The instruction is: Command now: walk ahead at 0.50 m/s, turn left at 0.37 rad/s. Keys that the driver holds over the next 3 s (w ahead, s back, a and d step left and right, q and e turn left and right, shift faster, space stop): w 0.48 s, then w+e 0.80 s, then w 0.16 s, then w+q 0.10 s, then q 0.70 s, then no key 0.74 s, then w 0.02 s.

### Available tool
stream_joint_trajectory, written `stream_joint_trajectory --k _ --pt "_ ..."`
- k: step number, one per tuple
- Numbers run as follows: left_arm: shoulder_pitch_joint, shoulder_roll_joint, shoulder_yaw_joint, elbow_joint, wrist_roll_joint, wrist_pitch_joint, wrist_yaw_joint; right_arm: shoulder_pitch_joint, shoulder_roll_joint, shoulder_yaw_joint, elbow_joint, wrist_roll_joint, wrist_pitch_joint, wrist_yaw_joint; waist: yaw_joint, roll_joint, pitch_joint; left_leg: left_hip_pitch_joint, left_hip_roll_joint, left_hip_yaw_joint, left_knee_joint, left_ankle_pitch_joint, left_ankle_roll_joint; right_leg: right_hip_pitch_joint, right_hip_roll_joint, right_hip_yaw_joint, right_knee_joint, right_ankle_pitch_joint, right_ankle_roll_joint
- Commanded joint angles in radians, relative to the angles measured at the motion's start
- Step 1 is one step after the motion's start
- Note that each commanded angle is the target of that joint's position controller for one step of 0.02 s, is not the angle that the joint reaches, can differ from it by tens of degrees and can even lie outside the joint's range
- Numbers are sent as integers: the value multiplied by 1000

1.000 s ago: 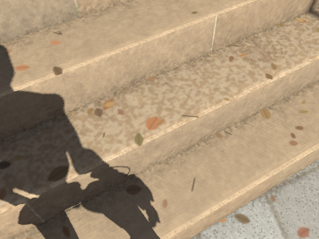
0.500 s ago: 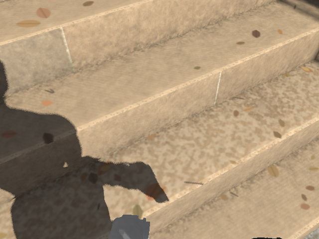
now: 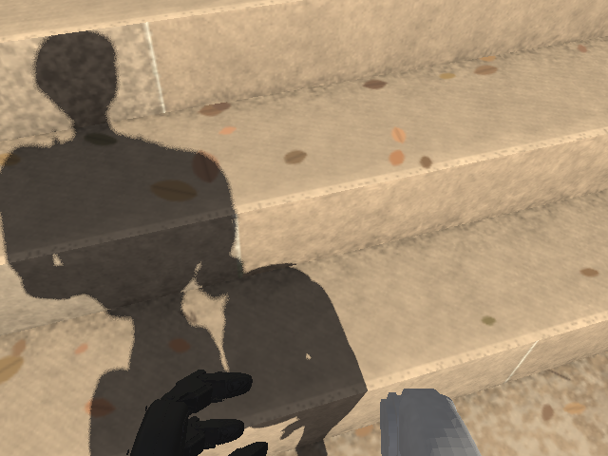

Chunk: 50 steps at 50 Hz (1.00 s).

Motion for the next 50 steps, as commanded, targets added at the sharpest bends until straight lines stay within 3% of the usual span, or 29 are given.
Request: stream_joint_trajectory --k 1,2,3,4,5,6,7,8,9,10,12,13,15,18,22,25,27,28,30,31,32,33,34,36,39,41,44,47,50 --pt "-344 -2 -10 -213 6 -8 -13 169 -110 -30 13 -4 4 -17 -75 83 79 163 251 -275 -291 334 134 -218 -14 -51 -83 -123 -19" --pt "-313 27 -9 -211 -8 8 -27 150 -112 -28 -9 -2 16 -24 -69 57 50 128 249 -216 -381 478 143 -52 -3 -131 -264 -79 -7" --pt "-349 -21 -28 -237 -13 22 -25 153 -92 -31 5 24 22 -38 -67 103 8 55 258 -154 -466 708 129 200 -5 -115 -417 -107 -40" --pt "-221 -8 -23 -199 -49 26 -24 40 -77 -24 -51 17 19 -36 13 109 -44 -79 225 -40 -442 999 108 547 39 -196 -658 -79 -55" --pt "-55 36 7 -138 -66 15 -17 29 -116 -30 -83 27 -5 -31 85 145 -203 -105 249 -36 -281 1549 97 895 110 -173 -690 -25 -71" --pt "198 121 57 -59 -83 28 -5 -22 -241 -62 -112 35 -35 -22 210 192 -364 29 306 -66 -83 1782 77 1023 110 -126 -761 27 -77" --pt "331 197 91 -2 -71 28 0 -88 -295 -89 -130 57 -61 0 299 118 -461 73 316 -47 129 1775 60 1154 125 -75 -946 17 -90" --pt "402 258 123 56 -40 14 10 -49 -245 -89 -150 82 -79 32 283 -55 -511 -162 209 -58 417 1447 18 1360 -14 259 -1120 -123 -170" --pt "417 347 154 81 -35 40 29 -80 -176 -86 -188 42 -87 63 284 -377 -550 -346 -32 14 945 359 -41 1377 -275 846 -1512 -120 -325" --pt "312 294 159 93 -79 62 33 -117 -143 -86 -214 -31 -84 73 222 -216 -485 -428 -16 -51 1317 246 -53 1245 -248 982 -1605 -256 -313" --pt "222 175 136 219 -84 28 24 -237 9 -39 -303 -62 -52 49 111 69 -144 -672 55 12 1518 307 -24 1008 -213 756 -1565 -525 -236" --pt "269 92 116 297 -65 2 21 -282 71 -7 -348 -70 -49 39 85 96 -55 -747 55 -6 1605 300 9 925 -188 641 -1559 -382 -210" --pt "331 -4 91 406 -41 -35 12 -267 142 31 -370 -30 -16 22 33 54 39 -871 54 -38 1706 204 37 870 -150 397 -1585 -104 -165" --pt "353 35 89 445 -45 -78 -5 -323 144 53 -408 6 4 15 -2 38 80 -958 85 -21 1604 179 36 847 -132 185 -1661 160 -111" --pt "458 148 97 491 -60 -130 -33 -561 150 68 -504 -8 31 -25 29 -10 76 -1216 104 95 1871 26 42 978 -163 163 -1797 145 -149" --pt "531 126 96 510 -78 -103 -13 -728 124 85 -584 -14 33 -4 78 0 67 -1170 214 234 1506 -5 32 1021 -100 115 -1887 14 -118" --pt "566 154 110 478 -88 -73 37 -831 170 115 -627 0 37 26 140 -31 -20 -773 231 319 1066 -21 27 991 -97 84 -2082 313 -179" --pt "508 148 107 432 -90 -70 44 -714 206 119 -558 15 35 36 107 -26 -94 -491 180 360 927 -56 39 937 -96 25 -2027 630 -191" --pt "594 258 129 421 -80 -92 31 -407 136 69 -449 38 47 11 10 -157 -336 -221 54 381 848 -179 37 1192 -156 30 -1679 1726 -208" --pt "543 324 151 401 -94 -110 9 -284 54 41 -427 26 45 5 -75 -201 -401 -157 50 324 636 -171 41 1287 -159 30 -1458 1799 -174" --pt "459 322 165 348 -100 -130 -16 -157 -61 -6 -397 -18 43 -6 -137 -184 -465 3 159 79 535 -258 79 1154 -129 73 -1155 1617 -135" --pt "390 205 159 251 -117 -129 -55 -78 -167 -45 -350 -46 50 -20 -133 106 -451 127 460 -524 135 -420 186 747 63 50 -739 861 -69" --pt "320 155 169 212 -58 -115 -65 -159 -193 -71 -352 -30 72 -22 -115 162 -430 59 515 -870 -192 -567 196 559 151 178 -235 296 -40" --pt "237 32 137 98 -9 -70 -36 -353 -67 -46 -263 8 36 -3 48 25 -76 -244 521 -539 -77 -564 132 315 63 152 72 351 -45" --pt "313 -42 87 80 -43 -14 -5 -304 129 9 -63 -27 -9 7 182 10 98 -379 446 -105 -73 -194 9 199 75 187 121 270 -76" --pt "299 -56 74 70 -63 9 1 -255 109 1 -14 -28 -38 22 203 31 103 -321 426 58 -112 -15 -23 125 62 221 81 287 -84" --pt "168 23 98 66 -64 29 17 -224 -1 -15 -20 -25 -69 9 157 36 62 -239 422 191 -216 143 28 124 122 125 85 315 -70" --pt "43 15 98 7 -39 39 35 -72 -79 -37 15 -34 -100 24 114 37 71 73 459 201 -288 170 41 -149 100 134 191 103 -93" --pt "-210 6 74 -101 -30 41 38 51 -75 -36 51 -35 -88 19 48 18 114 275 420 292 -364 119 -22 -315 53 47 17 -115 -105"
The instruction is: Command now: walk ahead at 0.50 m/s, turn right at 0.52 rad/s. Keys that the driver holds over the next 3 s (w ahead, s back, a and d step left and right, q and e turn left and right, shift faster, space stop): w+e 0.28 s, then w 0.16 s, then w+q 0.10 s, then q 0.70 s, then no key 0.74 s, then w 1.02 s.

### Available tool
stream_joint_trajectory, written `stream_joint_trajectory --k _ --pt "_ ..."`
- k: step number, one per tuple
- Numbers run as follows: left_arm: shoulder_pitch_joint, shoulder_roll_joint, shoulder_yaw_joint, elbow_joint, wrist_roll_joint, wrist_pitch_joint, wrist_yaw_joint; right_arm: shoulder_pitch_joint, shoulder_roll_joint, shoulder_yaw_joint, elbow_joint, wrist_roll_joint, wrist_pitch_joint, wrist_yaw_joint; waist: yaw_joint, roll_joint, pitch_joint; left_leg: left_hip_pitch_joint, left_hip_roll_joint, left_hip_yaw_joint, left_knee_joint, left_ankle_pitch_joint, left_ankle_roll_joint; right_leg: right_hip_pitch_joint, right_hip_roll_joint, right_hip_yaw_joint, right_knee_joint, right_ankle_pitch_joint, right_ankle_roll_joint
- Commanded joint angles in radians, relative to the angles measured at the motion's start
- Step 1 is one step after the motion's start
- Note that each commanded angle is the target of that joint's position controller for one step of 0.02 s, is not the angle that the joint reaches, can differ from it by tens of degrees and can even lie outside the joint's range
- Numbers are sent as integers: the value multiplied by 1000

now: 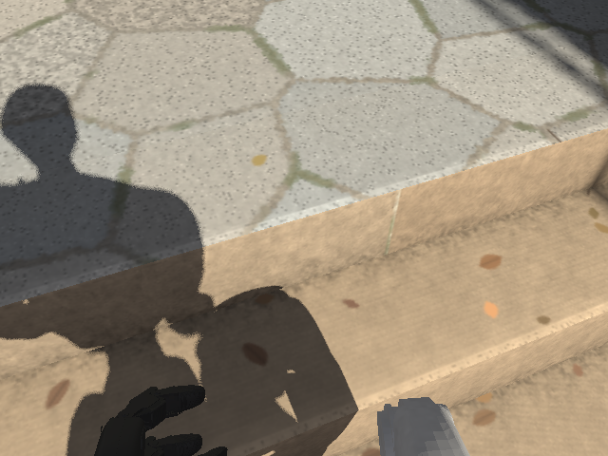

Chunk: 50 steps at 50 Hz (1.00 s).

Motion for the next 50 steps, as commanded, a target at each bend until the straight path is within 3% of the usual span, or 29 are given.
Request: stream_joint_trajectory --k 1,3,4,5,6,8,9,10,11,13,14,15,17,20,22,26,29,30,31,33,35,36,37,38,40,42,44,46,50 --pt "-284 -28 -40 -175 5 8 -6 118 -54 -6 8 11 1 -16 -24 75 131 165 189 -137 -314 201 112 -236 -69 -96 -152 -161 -12" --pt "-287 1 -48 -202 -2 27 -47 100 -95 -7 -9 22 27 -39 -27 111 81 141 183 -64 -434 339 161 -56 -104 -251 -370 -163 4" --pt "-296 -36 -67 -218 -20 34 -69 66 -112 -8 -21 47 34 -50 -17 130 56 65 168 -17 -509 464 174 179 -134 -281 -578 -141 -20" --pt "-233 -9 -54 -157 -33 39 -78 2 -114 -4 -61 65 39 -51 -1 79 13 -39 146 30 -450 913 198 488 -53 -395 -759 -122 -18" --pt "-94 21 -35 -110 -28 40 -72 28 -201 -16 -89 76 30 -56 43 121 -121 19 223 2 -260 1589 206 708 31 -428 -750 -99 -15" --pt "287 128 12 -24 -35 26 -51 -40 -354 -63 -144 114 13 -8 199 254 -388 198 238 -29 233 1940 167 1013 113 -303 -1052 -65 -57" --pt "335 229 51 -5 -44 18 -40 -70 -341 -65 -230 104 -17 16 218 282 -445 -121 161 -100 549 1628 111 1285 75 9 -1159 -116 -83" --pt "289 351 101 1 -38 19 -32 -148 -218 -48 -318 89 -31 56 193 -42 -470 -488 -92 -135 1087 304 15 1428 -178 556 -1518 -40 -190" --pt "178 379 120 -42 -5 28 -24 -158 -142 -38 -352 52 -33 67 137 14 -575 -563 -111 -393 1517 230 33 1381 -249 821 -1661 -132 -185" --pt "162 305 103 56 -5 -10 -37 -304 -12 -3 -487 13 -14 24 67 99 -348 -743 -66 -389 1716 314 53 1178 -194 687 -1689 -261 -113" --pt "206 232 82 122 -6 -33 -39 -310 39 23 -514 1 -4 3 34 113 -170 -849 -61 -381 1755 285 72 1062 -153 592 -1662 -189 -93" --pt "220 152 57 171 6 -48 -42 -299 93 52 -535 -11 13 -8 -27 100 -90 -908 -59 -401 1824 271 93 976 -128 497 -1662 -132 -67" --pt "263 107 36 222 2 -66 -51 -267 102 71 -536 -14 53 -25 -59 82 -16 -1004 -38 -390 1832 218 99 914 -119 321 -1641 79 -41" --pt "366 105 8 291 1 -104 -56 -333 127 89 -558 14 93 -53 -54 52 56 -1174 -38 -329 1947 115 85 877 -146 250 -1678 226 -10" --pt "399 143 11 315 6 -116 -65 -419 164 103 -586 15 102 -59 -34 5 43 -1344 -49 -302 2138 91 105 959 -158 252 -1713 139 2" --pt "498 134 8 366 -22 -120 -53 -656 180 119 -641 8 135 -44 39 47 99 -1321 -45 -165 1788 167 102 934 -118 182 -1847 129 84" --pt "582 188 30 377 -33 -92 10 -716 180 118 -657 9 139 -31 70 -56 24 -1274 -37 -120 1543 57 124 1254 -179 136 -1951 661 45" --pt "574 179 32 366 -31 -89 23 -618 168 108 -603 20 143 -27 45 -48 -40 -1156 -42 -97 1475 46 140 1338 -182 23 -1930 949 44" --pt "549 175 29 353 -43 -85 29 -511 156 102 -525 33 150 -25 12 -67 -110 -979 -84 -50 1384 -3 168 1368 -158 -110 -1862 1340 68" --pt "430 231 44 272 -77 -107 44 -436 103 83 -469 76 158 -28 -56 -120 -197 -558 -154 -23 1024 -16 180 1268 -220 -125 -1798 1915 44" --pt "389 294 62 230 -77 -134 17 -302 2 47 -413 59 176 -37 -105 -201 -266 -424 -201 -65 738 -117 169 1411 -265 -131 -1545 2043 45" --pt "349 300 72 196 -83 -136 3 -252 -22 31 -395 41 173 -35 -148 -165 -278 -303 -226 -167 513 -74 198 1387 -227 -140 -1312 1940 66" --pt "365 262 77 134 -74 -138 -17 -176 -112 2 -355 39 163 -23 -143 160 -293 -24 43 -678 404 498 395 971 -52 -122 -818 762 166" --pt "341 214 73 115 -34 -115 -50 -277 -104 -14 -359 44 183 -50 -100 196 -322 -108 144 -1163 55 682 512 781 110 -14 -327 141 212" --pt "340 78 25 44 17 -95 -66 -344 -83 -25 -327 34 146 -54 30 -44 -92 -282 104 -1002 92 194 413 540 51 37 -97 203 144" --pt "277 27 -15 -7 25 -66 -37 -265 -25 -15 -252 24 125 -54 71 -113 61 -388 26 -760 130 219 317 400 12 25 -102 198 114" --pt "308 26 -30 -7 15 -51 -24 -243 10 -2 -232 28 105 -36 86 -57 75 -393 -8 -638 103 328 275 356 -9 4 -108 171 112" --pt "258 34 -36 -25 21 -45 -21 -188 -23 -6 -212 31 89 -31 74 -16 62 -352 -33 -566 113 425 259 310 -36 -27 -208 170 118" --pt "122 60 -48 -77 28 -26 -27 -169 -105 -28 -264 40 91 -69 41 51 -23 -296 -68 -547 161 680 214 369 -57 -102 -551 271 158"
Over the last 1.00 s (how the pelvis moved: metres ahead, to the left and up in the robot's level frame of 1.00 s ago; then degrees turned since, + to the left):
0.56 -0.01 0.36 -9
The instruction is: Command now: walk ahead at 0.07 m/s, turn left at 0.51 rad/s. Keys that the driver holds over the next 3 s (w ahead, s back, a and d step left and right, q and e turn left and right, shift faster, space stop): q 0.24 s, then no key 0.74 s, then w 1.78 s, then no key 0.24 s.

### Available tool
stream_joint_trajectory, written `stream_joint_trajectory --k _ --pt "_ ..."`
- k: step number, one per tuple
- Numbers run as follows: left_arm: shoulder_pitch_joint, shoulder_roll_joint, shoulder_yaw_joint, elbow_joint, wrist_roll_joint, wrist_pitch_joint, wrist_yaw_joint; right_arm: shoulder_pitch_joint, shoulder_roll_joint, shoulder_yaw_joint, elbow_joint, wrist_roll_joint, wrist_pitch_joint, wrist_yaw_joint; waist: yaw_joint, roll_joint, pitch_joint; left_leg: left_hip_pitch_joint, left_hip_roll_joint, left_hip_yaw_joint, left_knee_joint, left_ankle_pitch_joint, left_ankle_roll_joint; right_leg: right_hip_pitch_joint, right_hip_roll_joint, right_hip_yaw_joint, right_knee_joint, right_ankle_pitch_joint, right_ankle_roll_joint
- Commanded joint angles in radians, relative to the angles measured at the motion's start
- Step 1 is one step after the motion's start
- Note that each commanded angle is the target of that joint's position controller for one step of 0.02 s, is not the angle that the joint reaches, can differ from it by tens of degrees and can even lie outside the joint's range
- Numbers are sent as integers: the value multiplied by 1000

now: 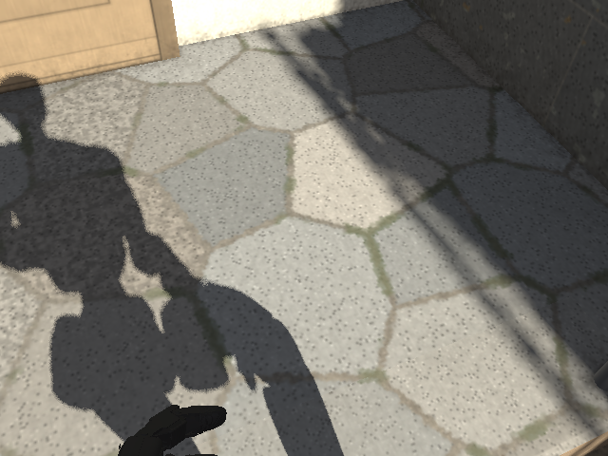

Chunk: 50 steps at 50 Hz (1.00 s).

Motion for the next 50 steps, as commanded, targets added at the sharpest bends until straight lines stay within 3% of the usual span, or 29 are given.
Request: stream_joint_trajectory --k 1,3,5,8,10,13,15,16,17,18,19,20,21,22,23,25,29,30,32,33,34,36,37,38,39,41,43,47,50 --pt "61 66 15 -10 -9 21 6 -42 -91 -16 -128 1 -13 -34 24 73 -120 123 186 -272 -144 795 42 53 9 -108 -184 45 29" --pt "50 77 25 -4 -18 26 7 -35 -121 -27 -166 -11 -1 -52 -6 152 -189 232 214 -320 -143 868 36 51 16 -104 -173 57 20" --pt "-11 75 28 -15 -15 28 6 -22 -110 -30 -190 -12 12 -58 -34 158 -185 313 241 -399 -147 766 69 -14 16 -72 -124 55 14" --pt "-92 73 27 -35 -15 22 1 -7 -113 -39 -227 -11 14 -54 -57 116 -115 397 293 -505 -182 665 147 -124 13 -25 -39 -45 18" --pt "-125 78 18 -54 -21 23 -3 -25 -108 -40 -241 -3 8 -57 -42 75 -63 383 271 -474 -190 682 118 -58 -11 -19 -286 -90 27" --pt "-62 82 13 -49 -59 23 -6 -121 -110 -40 -269 -11 14 -54 4 146 -102 280 261 -407 -210 859 77 283 -12 -23 -711 -177 -3" --pt "70 104 25 -17 -106 8 14 -148 -113 -41 -271 -17 16 -23 36 190 -144 245 239 -398 -232 1021 30 585 18 -65 -1001 -93 -21" --pt "157 137 39 9 -97 -7 22 -172 -122 -42 -269 5 12 -5 94 84 -159 326 164 -315 -117 1068 -9 676 30 -93 -1237 94 -15" --pt "158 156 51 38 -94 -17 33 -159 -114 -40 -261 16 2 15 87 39 -151 358 130 -273 -20 912 -32 737 25 -114 -1411 232 -4" --pt "150 188 58 45 -72 -22 35 -75 -88 -40 -266 20 -4 26 27 -87 -137 109 84 -239 155 298 -74 959 -127 29 -1354 753 -34" --pt "238 225 66 61 -63 -7 31 -9 -33 -31 -274 40 -5 26 24 -312 -278 -185 -18 -127 450 -215 -147 1255 -378 253 -1153 1530 -202" --pt "272 177 55 52 -45 -8 23 -30 -64 -30 -234 21 8 23 66 -149 -366 -211 27 -122 693 -220 -182 1174 -404 278 -1176 1426 -270" --pt "226 144 47 44 -30 -10 24 -78 -66 -33 -225 15 15 27 54 -79 -334 -232 37 -142 837 -160 -200 1084 -356 248 -1225 1092 -284" --pt "171 126 40 43 -24 -17 31 -120 -47 -25 -237 4 24 36 23 -33 -232 -280 51 -153 898 -105 -210 991 -297 201 -1252 833 -260" --pt "158 112 31 59 -35 -25 40 -142 -25 -14 -244 -10 40 46 5 -24 -158 -282 57 -164 931 -63 -211 905 -254 160 -1281 695 -239" --pt "129 134 35 72 -48 -34 44 -111 -35 -12 -234 -16 80 59 -27 -3 -108 -221 50 -137 965 16 -211 784 -204 102 -1318 494 -212" --pt "113 158 44 95 -63 -51 41 -127 -33 6 -242 -11 116 59 -39 -72 -64 -115 108 -59 636 46 -196 723 -159 38 -1371 251 -186" --pt "113 154 43 99 -63 -44 42 -138 -19 18 -243 -7 118 56 -41 -114 -55 -51 135 -7 416 2 -185 719 -129 -1 -1384 189 -159" --pt "216 172 60 113 -50 -13 49 -219 10 36 -240 17 117 40 46 -240 -20 26 115 70 59 -203 -161 752 -127 25 -1416 55 -171" --pt "250 164 66 121 -43 -3 48 -183 9 34 -206 15 112 27 62 -270 -49 103 119 63 -1 -147 -142 761 -166 77 -1398 92 -183" --pt "258 166 70 128 -46 5 46 -109 17 30 -177 13 104 15 40 -279 -65 166 136 60 -108 -57 -120 757 -181 100 -1360 126 -184" --pt "280 165 87 149 -59 15 34 -87 13 30 -151 7 74 0 39 -139 -41 208 138 31 -333 136 -97 753 -144 89 -1280 107 -139" --pt "297 146 91 156 -66 15 23 -74 -17 25 -155 -8 56 -2 40 -36 -64 283 216 -72 -343 269 -87 689 -125 70 -1204 35 -97" --pt "349 124 93 159 -75 19 19 -73 -36 27 -167 -15 42 -6 67 103 -109 353 320 -169 -287 525 -51 598 -85 22 -1154 -220 -60" --pt "354 76 73 178 -90 28 20 -106 8 42 -169 -12 34 -6 59 250 -100 194 371 -256 -373 222 14 658 -76 -16 -1183 -237 -22" --pt "315 115 79 201 -74 33 34 -147 37 49 -174 -4 30 -2 57 170 27 52 303 -249 -461 -171 -9 710 -53 -28 -1221 -189 -14" --pt "328 125 82 225 -61 34 34 -95 16 43 -153 2 29 -7 49 132 73 37 262 -199 -453 -157 -28 724 -57 -20 -1263 -172 -22" --pt "359 95 72 281 -60 25 30 -19 20 37 -120 5 22 -5 27 71 54 127 244 -153 -412 -21 -37 708 -68 -10 -1318 -151 -30" --pt "374 96 73 307 -60 26 31 9 7 30 -104 5 24 -4 17 62 44 139 238 -151 -411 -85 -24 700 -51 -23 -1309 -215 -35"
Over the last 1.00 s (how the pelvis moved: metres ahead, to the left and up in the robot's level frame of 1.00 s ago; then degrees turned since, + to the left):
0.51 -0.10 0.34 -1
